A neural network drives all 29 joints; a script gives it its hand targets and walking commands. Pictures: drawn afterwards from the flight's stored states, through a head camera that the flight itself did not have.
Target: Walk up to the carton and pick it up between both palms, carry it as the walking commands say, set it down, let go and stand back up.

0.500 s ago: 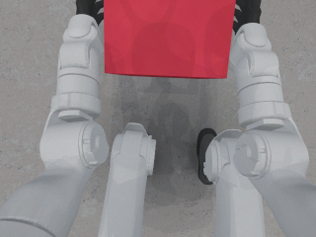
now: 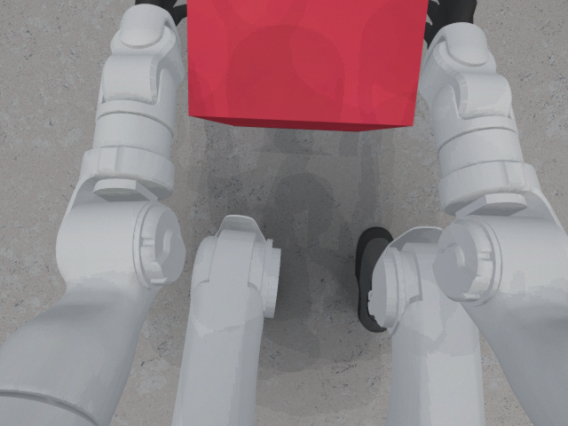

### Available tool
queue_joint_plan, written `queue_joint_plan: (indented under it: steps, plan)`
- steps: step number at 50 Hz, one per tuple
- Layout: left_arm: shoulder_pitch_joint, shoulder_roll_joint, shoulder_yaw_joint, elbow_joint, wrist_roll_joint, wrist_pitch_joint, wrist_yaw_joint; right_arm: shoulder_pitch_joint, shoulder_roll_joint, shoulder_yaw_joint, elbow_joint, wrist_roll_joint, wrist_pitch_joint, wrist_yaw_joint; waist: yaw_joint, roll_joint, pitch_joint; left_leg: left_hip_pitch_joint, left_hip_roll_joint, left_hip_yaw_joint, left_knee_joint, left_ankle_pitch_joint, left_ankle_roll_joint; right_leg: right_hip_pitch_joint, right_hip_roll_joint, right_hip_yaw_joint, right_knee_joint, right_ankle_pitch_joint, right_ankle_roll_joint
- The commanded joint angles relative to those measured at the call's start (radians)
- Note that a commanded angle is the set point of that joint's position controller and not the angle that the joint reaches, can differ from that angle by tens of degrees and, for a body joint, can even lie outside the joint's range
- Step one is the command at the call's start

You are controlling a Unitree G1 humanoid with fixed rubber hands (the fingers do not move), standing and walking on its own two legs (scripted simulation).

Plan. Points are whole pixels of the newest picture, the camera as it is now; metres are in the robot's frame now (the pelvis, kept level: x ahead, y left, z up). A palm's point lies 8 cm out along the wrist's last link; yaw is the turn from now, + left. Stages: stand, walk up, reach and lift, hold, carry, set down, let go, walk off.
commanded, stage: set down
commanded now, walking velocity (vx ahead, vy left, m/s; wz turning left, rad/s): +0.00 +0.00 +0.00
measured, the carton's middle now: (303, 10) +0.58 +0.05 -0.23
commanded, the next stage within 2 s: none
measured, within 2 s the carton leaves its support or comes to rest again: rests again in 0.10 s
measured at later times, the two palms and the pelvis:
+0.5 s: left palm (165, 11) +0.53 +0.20 -0.15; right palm (448, 27) +0.55 -0.11 -0.16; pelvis +0.00 -0.01 -0.01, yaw +0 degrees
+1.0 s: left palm (164, 12) +0.54 +0.20 -0.15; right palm (449, 25) +0.55 -0.11 -0.16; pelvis +0.00 +0.00 -0.01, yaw +0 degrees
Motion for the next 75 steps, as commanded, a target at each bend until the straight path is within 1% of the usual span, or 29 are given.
queue_joint_plan:
  steps: [1, 9, 14, 23, 33, 40, 48, 59, 64, 67, 69, 72, 74, 75]
  plan:
    - [-0.550, -0.930, -0.379, -0.090, -0.119, -0.040, -0.288, -0.668, 0.863, 0.385, -0.130, 0.093, -0.040, 0.254, 0.029, 0.049, -1.173, 0.587, -0.044, 0.093, -0.228, 0.370, -0.008, 0.605, 0.081, -0.182, -0.060, 0.266, -0.060]
    - [-0.563, -0.896, -0.366, -0.078, -0.120, -0.051, -0.298, -0.667, 0.865, 0.377, -0.096, 0.098, -0.047, 0.252, 0.046, 0.018, -1.128, 0.542, -0.041, 0.097, -0.213, 0.352, -0.001, 0.620, 0.081, -0.177, -0.047, 0.264, -0.057]
    - [-0.541, -0.884, -0.348, -0.055, -0.112, -0.051, -0.307, -0.662, 0.872, 0.374, -0.080, 0.099, -0.047, 0.252, 0.060, -0.005, -1.090, 0.518, -0.037, 0.099, -0.204, 0.342, 0.004, 0.617, 0.082, -0.174, -0.043, 0.260, -0.054]
    - [-0.511, -0.868, -0.314, -0.018, -0.079, -0.047, -0.322, -0.630, 0.855, 0.344, -0.041, 0.080, -0.047, 0.255, 0.070, 0.009, -1.006, 0.477, -0.033, 0.102, -0.193, 0.317, 0.009, 0.590, 0.084, -0.166, -0.041, 0.240, -0.057]
    - [-0.467, -0.856, -0.284, 0.020, -0.044, -0.042, -0.330, -0.578, 0.832, 0.310, 0.007, 0.049, -0.046, 0.264, 0.066, 0.021, -0.919, 0.456, -0.032, 0.095, -0.191, 0.305, 0.009, 0.538, 0.084, -0.167, -0.038, 0.216, -0.061]
    - [-0.446, -0.835, -0.255, 0.052, -0.015, -0.037, -0.332, -0.551, 0.806, 0.282, 0.038, 0.023, -0.042, 0.273, 0.063, 0.025, -0.852, 0.444, -0.031, 0.087, -0.198, 0.267, 0.011, 0.492, 0.081, -0.170, -0.039, 0.170, -0.065]
    - [-0.422, -0.808, -0.229, 0.077, 0.009, -0.036, -0.332, -0.526, 0.777, 0.254, 0.060, -0.002, -0.038, 0.279, 0.061, 0.026, -0.805, 0.432, -0.027, 0.084, -0.199, 0.243, 0.011, 0.475, 0.076, -0.171, -0.038, 0.146, -0.066]
    - [-0.387, -0.731, -0.195, 0.093, 0.027, -0.044, -0.321, -0.495, 0.703, 0.223, 0.072, -0.023, -0.046, 0.270, 0.061, 0.028, -0.788, 0.424, -0.018, 0.087, -0.196, 0.226, 0.005, 0.492, 0.070, -0.171, -0.035, 0.139, -0.062]
    - [-0.353, -0.618, -0.168, 0.100, 0.028, -0.059, -0.294, -0.462, 0.591, 0.193, 0.075, -0.033, -0.062, 0.244, 0.058, 0.029, -0.802, 0.438, -0.010, 0.089, -0.193, 0.220, -0.002, 0.518, 0.063, -0.174, -0.031, 0.141, -0.053]
    - [-0.326, -0.495, -0.137, 0.111, 0.025, -0.077, -0.260, -0.423, 0.466, 0.160, 0.087, -0.040, -0.077, 0.213, 0.053, 0.029, -0.815, 0.451, -0.003, 0.091, -0.194, 0.212, -0.010, 0.543, 0.057, -0.175, -0.031, 0.140, -0.045]
    - [-0.306, -0.362, -0.103, 0.125, 0.024, -0.096, -0.222, -0.384, 0.333, 0.125, 0.101, -0.049, -0.090, 0.179, 0.046, 0.029, -0.826, 0.461, 0.003, 0.090, -0.196, 0.203, -0.016, 0.565, 0.052, -0.175, -0.034, 0.138, -0.040]
    - [-0.271, -0.083, -0.039, 0.149, 0.019, -0.134, -0.141, -0.312, 0.060, 0.060, 0.125, -0.058, -0.113, 0.103, 0.034, 0.026, -0.849, 0.483, 0.011, 0.088, -0.198, 0.189, -0.026, 0.618, 0.044, -0.171, -0.042, 0.136, -0.031]
    - [-0.244, 0.128, -0.030, 0.142, -0.020, -0.168, -0.075, -0.271, -0.154, 0.048, 0.116, -0.029, -0.138, 0.042, 0.025, 0.028, -0.881, 0.517, 0.015, 0.084, -0.199, 0.197, -0.031, 0.667, 0.036, -0.165, -0.049, 0.149, -0.027]
    - [-0.260, 0.186, -0.048, 0.119, -0.053, -0.187, -0.047, -0.275, -0.206, 0.060, 0.104, -0.005, -0.152, 0.020, 0.020, 0.030, -0.910, 0.537, 0.017, 0.082, -0.199, 0.219, -0.033, 0.690, 0.033, -0.162, -0.047, 0.172, -0.028]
